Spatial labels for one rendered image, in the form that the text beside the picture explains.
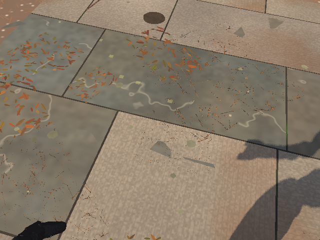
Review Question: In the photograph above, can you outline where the left robot hand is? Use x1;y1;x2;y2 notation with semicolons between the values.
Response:
12;221;67;240

